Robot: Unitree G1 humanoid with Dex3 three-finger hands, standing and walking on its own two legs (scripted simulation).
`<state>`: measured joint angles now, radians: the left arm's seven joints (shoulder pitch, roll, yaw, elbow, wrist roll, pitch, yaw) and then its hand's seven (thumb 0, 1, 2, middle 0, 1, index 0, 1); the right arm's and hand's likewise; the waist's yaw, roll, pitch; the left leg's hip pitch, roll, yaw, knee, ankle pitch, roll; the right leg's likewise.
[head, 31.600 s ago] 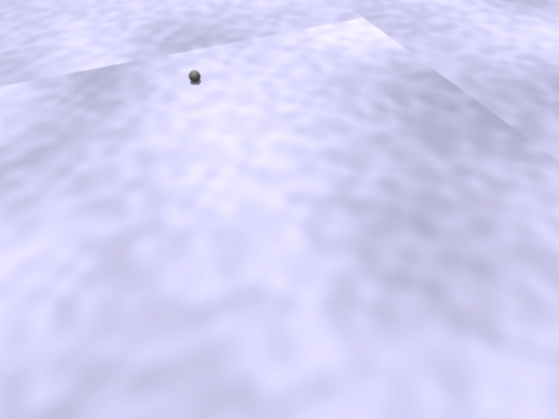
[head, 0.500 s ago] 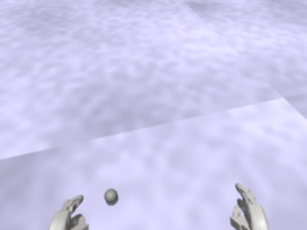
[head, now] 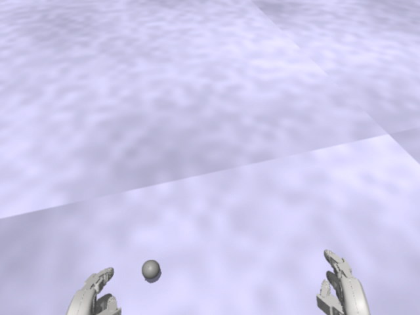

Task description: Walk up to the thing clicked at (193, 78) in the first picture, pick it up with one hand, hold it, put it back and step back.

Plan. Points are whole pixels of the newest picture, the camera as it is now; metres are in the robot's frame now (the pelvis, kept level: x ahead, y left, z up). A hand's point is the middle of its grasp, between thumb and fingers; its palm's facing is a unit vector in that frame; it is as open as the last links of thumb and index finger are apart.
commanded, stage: home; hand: left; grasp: from above
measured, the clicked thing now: (150, 269) +0.44 +0.26 -0.68
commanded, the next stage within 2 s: stand in 0.08 s
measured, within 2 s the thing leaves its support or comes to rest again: neither
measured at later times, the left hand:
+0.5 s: hand out of the picture +0.09 +0.24 -0.11, palm faces +0.02 -0.94 -0.35, open 7.4 cm
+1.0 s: hand out of the picture +0.03 +0.24 -0.10, palm faces +0.03 -0.94 -0.34, open 7.4 cm
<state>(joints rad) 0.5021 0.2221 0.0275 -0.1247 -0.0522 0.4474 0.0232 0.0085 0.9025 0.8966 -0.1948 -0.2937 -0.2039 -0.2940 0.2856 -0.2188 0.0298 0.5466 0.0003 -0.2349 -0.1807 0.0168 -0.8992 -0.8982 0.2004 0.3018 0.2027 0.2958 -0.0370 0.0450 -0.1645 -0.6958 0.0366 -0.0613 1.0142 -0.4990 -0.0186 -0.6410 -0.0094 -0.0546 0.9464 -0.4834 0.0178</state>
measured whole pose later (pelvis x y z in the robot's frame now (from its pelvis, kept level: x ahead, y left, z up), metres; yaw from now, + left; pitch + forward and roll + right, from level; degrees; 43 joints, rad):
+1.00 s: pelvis -0.02 +0.01 +0.06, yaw +0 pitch -4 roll +0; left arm 0.18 0.28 0.03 1.11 0.03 0.00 0.03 0.00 0.90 0.90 -0.20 -0.30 -0.21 -0.30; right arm 0.16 -0.29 -0.02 1.09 -0.03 0.00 -0.01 0.01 -0.90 -0.90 0.20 0.30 0.20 0.30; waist 0.02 0.02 0.06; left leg -0.14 0.00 -0.01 0.41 -0.20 0.00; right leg -0.12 -0.04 -0.02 0.40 -0.21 0.03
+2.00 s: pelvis +0.00 +0.00 +0.07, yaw -1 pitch -2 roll +0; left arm 0.10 0.31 0.03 1.16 0.02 -0.01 0.02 0.00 0.90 0.90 -0.20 -0.30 -0.21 -0.30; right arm 0.11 -0.33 0.00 1.14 -0.02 0.00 -0.01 0.01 -0.90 -0.90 0.20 0.30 0.20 0.30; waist 0.00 0.01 0.06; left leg -0.11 0.02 -0.01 0.34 -0.19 -0.01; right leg -0.09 -0.03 -0.02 0.32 -0.19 0.03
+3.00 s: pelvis -0.05 -0.01 +0.04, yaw -1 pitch -2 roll +0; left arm 0.08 0.39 0.05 0.99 0.01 0.02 0.01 0.00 0.90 0.90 -0.20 -0.30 -0.21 -0.30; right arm 0.04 -0.41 -0.06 1.00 0.00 0.06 0.02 0.01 -0.90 -0.90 0.20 0.30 0.20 0.30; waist -0.01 0.02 0.19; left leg -0.35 0.01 -0.03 0.66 -0.30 0.02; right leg -0.34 -0.02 -0.02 0.63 -0.26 -0.01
